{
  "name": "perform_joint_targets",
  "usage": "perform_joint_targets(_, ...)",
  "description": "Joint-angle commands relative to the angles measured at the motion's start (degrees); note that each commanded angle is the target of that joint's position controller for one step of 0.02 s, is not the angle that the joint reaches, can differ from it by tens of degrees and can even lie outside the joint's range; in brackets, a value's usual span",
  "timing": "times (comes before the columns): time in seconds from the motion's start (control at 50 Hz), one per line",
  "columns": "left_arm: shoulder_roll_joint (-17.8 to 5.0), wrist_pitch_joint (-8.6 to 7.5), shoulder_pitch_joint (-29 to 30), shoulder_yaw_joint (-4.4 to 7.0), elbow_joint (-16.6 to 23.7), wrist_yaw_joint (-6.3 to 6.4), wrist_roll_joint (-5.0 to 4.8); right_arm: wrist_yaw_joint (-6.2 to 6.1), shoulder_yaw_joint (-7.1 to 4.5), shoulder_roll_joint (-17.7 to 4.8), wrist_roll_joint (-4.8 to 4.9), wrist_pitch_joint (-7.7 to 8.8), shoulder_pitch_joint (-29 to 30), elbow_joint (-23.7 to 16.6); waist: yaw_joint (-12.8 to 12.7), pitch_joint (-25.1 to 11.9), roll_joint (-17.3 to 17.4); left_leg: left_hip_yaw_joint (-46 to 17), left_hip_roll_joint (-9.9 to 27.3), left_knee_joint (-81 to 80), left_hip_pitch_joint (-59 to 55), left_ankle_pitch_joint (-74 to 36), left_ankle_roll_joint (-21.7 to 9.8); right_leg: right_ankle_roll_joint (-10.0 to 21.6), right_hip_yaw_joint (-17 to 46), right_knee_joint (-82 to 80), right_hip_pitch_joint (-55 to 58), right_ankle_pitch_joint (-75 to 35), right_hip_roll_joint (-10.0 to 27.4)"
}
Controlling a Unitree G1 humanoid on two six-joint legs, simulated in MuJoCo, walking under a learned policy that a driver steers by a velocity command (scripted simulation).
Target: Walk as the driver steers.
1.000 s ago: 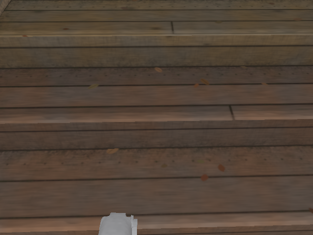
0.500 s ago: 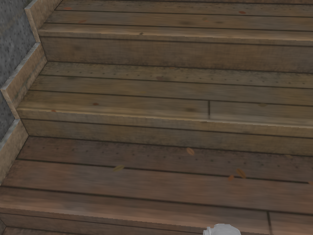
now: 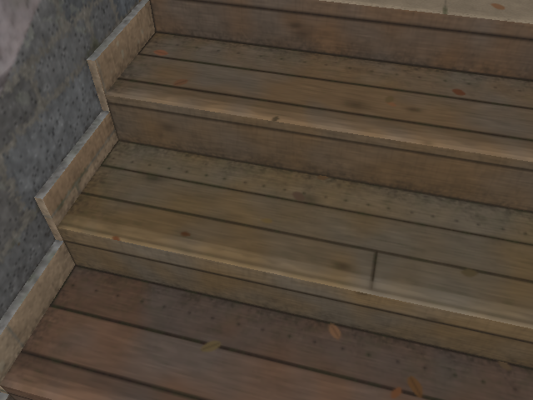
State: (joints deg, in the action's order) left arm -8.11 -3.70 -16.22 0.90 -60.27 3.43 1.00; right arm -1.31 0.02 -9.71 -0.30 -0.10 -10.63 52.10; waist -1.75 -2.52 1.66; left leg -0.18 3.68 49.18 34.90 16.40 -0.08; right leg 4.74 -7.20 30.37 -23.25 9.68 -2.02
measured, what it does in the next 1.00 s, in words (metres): climbs: left foot, then left foot 0.15 m higher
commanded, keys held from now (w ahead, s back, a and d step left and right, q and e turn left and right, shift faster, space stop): no key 0.30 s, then w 0.70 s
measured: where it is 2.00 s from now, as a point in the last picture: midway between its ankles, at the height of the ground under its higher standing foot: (289, 223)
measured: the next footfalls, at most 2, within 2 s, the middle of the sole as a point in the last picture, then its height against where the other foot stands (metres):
left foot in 0.06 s outside the picture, level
left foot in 0.98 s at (256, 386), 0.15 m higher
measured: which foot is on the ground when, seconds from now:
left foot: up 0.00-0.04, down 0.06-0.54, up 0.56-0.96, down 0.98-1.00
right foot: down 0.00-1.00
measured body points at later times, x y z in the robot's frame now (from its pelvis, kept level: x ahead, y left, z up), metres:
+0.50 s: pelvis +0.08 +0.00 +0.01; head +0.08 +0.00 +0.46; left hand +0.11 +0.23 -0.14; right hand +0.14 -0.24 -0.14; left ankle +0.09 +0.11 -0.73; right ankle +0.07 -0.08 -0.73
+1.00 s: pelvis +0.30 +0.01 +0.03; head +0.35 -0.02 +0.47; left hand +0.14 +0.19 -0.09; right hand +0.56 -0.13 -0.06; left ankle +0.46 +0.07 -0.58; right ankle +0.08 -0.08 -0.70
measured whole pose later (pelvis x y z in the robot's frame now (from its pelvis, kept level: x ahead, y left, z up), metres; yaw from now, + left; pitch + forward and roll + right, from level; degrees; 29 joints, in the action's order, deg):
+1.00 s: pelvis +0.30 +0.01 +0.03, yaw +0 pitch +5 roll +4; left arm -4.8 -7.0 -33.9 -0.4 -66.9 1.5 -1.6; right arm -0.6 3.4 -2.7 0.4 1.3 4.2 39.2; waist -2.8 0.5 -1.1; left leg 14.1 -0.4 69.2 54.7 21.1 -10.4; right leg 4.2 -4.1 15.6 7.3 14.4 3.7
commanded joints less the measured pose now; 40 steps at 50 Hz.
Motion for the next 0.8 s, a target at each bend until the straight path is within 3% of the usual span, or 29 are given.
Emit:
perform_joint_targets(0.02,-7.41,-0.04,-1.44,1.88,1.56,-0.82,0.53,-0.82,-0.58,-2.49,-0.12,0.56,-7.77,0.03,1.96,-1.21,-7.27,4.14,-3.06,-12.7,-15.92,-1.61,-1.94,5.08,15.18,-13.61,-0.53,14.74,13.46)
perform_joint_targets(0.06,-5.98,0.37,-0.34,1.9,0.96,-1.45,-0.09,-1.48,-0.38,-1.78,-1.31,1.48,-12.05,2.04,3.51,1.38,-5.6,0.22,-1.17,-22.87,-24.82,-4.0,-3.07,2.28,13.55,-9.27,-5.14,17.98,10.49)
perform_joint_targets(0.08,-4.32,0.58,-0.05,1.57,1.75,-1.53,-0.27,-1.75,-0.54,-3.5,-2.12,2.41,-12.01,0.93,2.82,1.98,1.07,-10.24,6.13,-31.94,-25.76,-0.7,-3.5,0.31,10.69,-2.6,-5.9,15.13,7.38)
perform_joint_targets(0.1,-0.51,1.35,-3.9,0.84,0.97,-1.41,-1.73,-2.21,-0.77,-4.15,-0.72,2.25,-7.37,-0.42,-0.9,1.84,8.89,-17.89,10.17,-37.9,-17.35,13.84,-6.96,-1.7,7.3,-2.07,-1.69,10.4,3.54)
perform_joint_targets(0.12,-2.06,2.08,-6.38,0.98,-0.72,-1.03,-1.23,-1.91,-0.21,-1.51,-0.19,2.17,-6.53,-0.72,-0.77,2.57,8.09,-19.9,10.7,-40.86,-12.52,20.03,-8.23,-2.47,7.72,-0.99,5.16,8.8,3.8)
perform_joint_targets(0.16,-2.25,2.02,-7.9,0.72,-1.47,-0.93,-0.35,-1.72,-0.27,-1.48,0.33,2.29,-5.46,-0.19,-1.89,5.72,6.02,-12.59,5.49,-39.57,-9.94,15.06,-5.83,-2.67,8.87,-6.87,10.95,5.08,4.79)
perform_joint_targets(0.18,-3.69,1.74,-7.82,0.98,-1.47,-0.93,0.09,-1.91,-0.6,-2.3,0.5,2.41,-6.68,0.33,-1.43,5.94,4.17,-9.27,3.36,-37.56,-11.64,9.87,-4.72,-2.6,9.23,-8.92,11.31,4.79,5.47)
perform_joint_targets(0.2,-3.63,1.65,-8.22,0.75,-1.81,-1.11,0.32,-1.84,-0.4,-1.33,0.75,2.59,-9.31,1.08,-0.72,5.36,1.35,-7.56,2.73,-36.04,-14.67,4.97,-4.37,-2.23,9.81,-9.99,10.86,4.37,6.07)
perform_joint_targets(0.26,-2.48,1.42,-8.25,-0.02,-2.14,-1.34,-0.44,-1.2,-0.28,-0.16,-0.18,2.53,-13.57,2.34,1.01,4.68,-1.21,-4.62,1.68,-32.44,-20.02,-2.4,-3.56,-1.7,10.04,-11.46,9.69,3.81,6.9)
perform_joint_targets(0.28,-0.79,-0.07,1.9,-0.42,3.0,-6.97,-1.05,4.26,-1.03,-1.18,-0.78,3.9,-0.39,-0.64,-0.09,6.15,-5.36,-2.48,-0.48,-31.75,-13.27,7.66,-4.66,-1.3,5.85,-8.7,8.18,9.58,3.81)
perform_joint_targets(0.3,-1.2,-0.59,0.23,-0.46,2.54,-9.5,-0.62,6.36,-1.88,-3.52,-0.62,3.96,-0.84,-0.47,0.25,4.37,-3.03,-2.44,-0.37,-31.63,-13.25,9.48,-5.7,-0.8,5.66,-7.94,7.84,10.5,3.71)
perform_joint_targets(0.32,-2.4,-0.71,-3.65,0.04,1.72,-10.18,-0.06,7.15,-2.27,-2.86,-1.08,3.98,-4.69,1.3,0.69,5.21,-1.8,-3.27,0.43,-32.15,-12.87,12.29,-7.28,0.13,5.69,-7.14,6.46,12.61,3.87)
perform_joint_targets(0.36,-5.02,-0.77,-6.19,1.54,2.25,-8.36,1.31,6.14,-3.59,-4.74,-2.26,4.86,-8.5,3.18,1.12,5.79,0.64,-6.52,2.9,-32.69,-12.46,19.73,-11.46,2.0,5.57,-3.56,4.12,19.38,3.66)
perform_joint_targets(0.38,-4.91,-0.98,-6.06,1.86,2.88,-7.14,1.82,5.07,-4.07,-5.8,-2.53,5.46,-7.15,2.9,0.83,4.5,1.26,-9.14,4.65,-33.26,-13.4,21.92,-13.5,3.05,6.32,-2.11,2.99,19.92,4.04)
perform_joint_targets(0.42,-2.75,-1.69,-5.05,1.7,4.63,-5.1,1.41,3.47,-4.58,-5.53,-2.65,6.05,-4.15,1.5,0.7,2.51,1.78,-13.31,8.19,-35.68,-14.57,20.65,-16.53,4.57,6.47,0.12,3.92,15.2,4.29)
perform_joint_targets(0.46,-1.11,-2.44,-6.27,1.27,5.44,-4.36,1.49,2.33,-4.91,-5.69,-1.45,5.68,-1.75,0.29,0.23,1.55,1.61,-14.24,9.83,-36.29,-14.85,18.3,-18.04,4.67,4.43,1.83,6.68,11.83,3.59)
perform_joint_targets(0.52,-2.12,-3.15,-9.84,1.64,4.77,-4.56,2.23,1.54,-4.85,-4.73,-1.94,4.63,-0.04,-0.18,-0.77,2.55,-0.76,-9.09,7.34,-31.38,-12.37,11.21,-16.74,6.62,6.25,-1.27,12.5,11.16,4.86)
perform_joint_targets(0.54,-2.59,-3.39,-11.52,1.74,4.34,-4.68,2.22,1.77,-4.73,-3.97,-2.52,4.4,0.94,-0.84,-1.33,2.53,-3.28,-4.86,4.03,-25.14,-10.21,7.87,-14.98,9.14,11.35,-4.07,14.52,13.06,7.55)
perform_joint_targets(0.58,-6.7,-3.47,-23.32,2.81,0.23,-4.48,2.68,3.37,-4.15,-1.38,-3.16,3.83,7.08,-2.46,-6.9,4.36,-15.19,2.77,-5.16,3.18,16.1,5.93,-8.64,18.67,36.29,-15.48,33.04,8.52,20.07)
perform_joint_targets(0.6,-6.23,-3.36,-28.15,2.29,-2.23,-4.44,3.98,3.43,-4.19,-1.51,-2.3,4.23,9.22,-2.52,-8.95,6.46,-11.53,-5.97,-6.6,20.89,31.16,8.22,-9.6,20.46,42.86,-17.45,39.22,5.99,23.69)
perform_joint_targets(0.62,-5.34,-2.97,-26.2,1.69,-3.43,-5.12,5.78,3.38,-3.97,-0.45,-1.49,4.76,5.96,-1.22,-6.68,6.82,-7.91,-12.4,-8.04,39.68,37.31,4.08,-11.3,19.0,39.46,-14.86,37.22,-1.42,23.08)
perform_joint_targets(0.64,-3.31,-2.08,-23.18,0.76,-3.64,-5.77,6.23,3.59,-3.98,-1.29,-1.34,5.2,3.88,0.25,-4.45,5.69,-4.93,-13.94,-8.19,50.5,40.35,0.14,-13.15,17.24,33.04,-13.72,34.34,-9.75,22.48)
perform_joint_targets(0.68,2.77,-0.78,-17.87,-2.05,-3.64,-6.04,5.41,4.44,-3.14,-0.57,-1.88,4.97,5.11,-1.2,-1.37,2.65,-1.76,-10.97,-5.44,59.54,42.63,-4.45,-15.38,14.06,22.07,-13.16,29.23,-14.4,19.91)
perform_joint_targets(0.7,4.08,-0.11,-19.05,-3.14,-4.7,-6.22,5.31,4.86,-2.21,1.07,-1.67,4.11,7.28,-2.37,-0.62,2.63,-2.1,-8.11,-3.76,63.82,44.94,-5.43,-16.25,12.37,18.55,-13.54,26.72,-11.28,18.08)
perform_joint_targets(0.72,5.02,0.18,-19.61,-3.61,-5.69,-6.14,6.01,4.93,-0.92,2.99,-1.3,3.5,9.18,-3.81,0.07,3.39,-2.74,-5.98,-1.7,66.95,48.91,-6.76,-17.38,11.46,16.9,-14.26,23.43,-9.75,16.9)
perform_joint_targets(0.74,4.77,0.56,-23.95,-3.84,-7.31,-5.73,6.46,5.29,0.43,4.2,-0.93,2.95,11.51,-4.9,-1.6,2.98,-6.4,-2.48,-1.51,78.75,53.5,-3.04,-18.01,12.77,17.23,-14.85,22.72,-8.36,16.62)
perform_joint_targets(0.76,6.29,0.67,-22.97,-4.56,-8.04,-5.42,7.8,5.27,1.53,4.75,-0.72,2.89,15.34,-7.69,-1.1,4.0,-2.88,-2.83,-0.27,78.2,57.74,-2.71,-18.97,11.89,16.77,-16.15,21.83,-5.71,16.89)
perform_joint_targets(0.78,-3.24,-3.16,-17.75,-1.7,-3.45,-4.0,-1.0,2.5,1.79,5.87,-0.75,3.18,19.69,-13.43,1.17,11.95,1.05,3.79,-1.81,70.66,47.65,5.25,-8.71,7.23,17.01,-21.13,10.86,0.16,16.19)
perform_joint_targets(0.8,-3.02,-4.8,-17.9,-2.27,-4.68,-3.38,-1.76,1.27,2.01,4.65,-1.28,3.16,22.86,-15.13,0.57,14.9,2.19,5.37,-0.07,68.02,47.7,6.02,-6.11,6.61,17.79,-22.73,6.93,1.27,14.93)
